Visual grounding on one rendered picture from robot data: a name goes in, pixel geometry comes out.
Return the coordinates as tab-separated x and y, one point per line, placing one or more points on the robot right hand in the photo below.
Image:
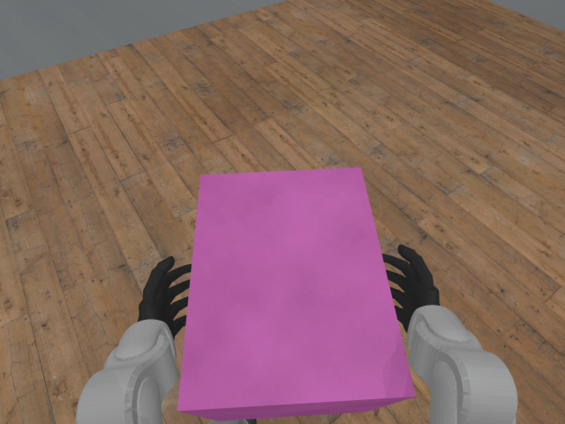
418	285

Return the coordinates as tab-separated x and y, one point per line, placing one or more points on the left robot forearm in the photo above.
137	376

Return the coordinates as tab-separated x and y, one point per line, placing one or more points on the right robot forearm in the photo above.
468	385

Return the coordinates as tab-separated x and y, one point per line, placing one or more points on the robot left hand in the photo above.
157	295

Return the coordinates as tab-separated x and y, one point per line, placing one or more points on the carton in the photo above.
289	312

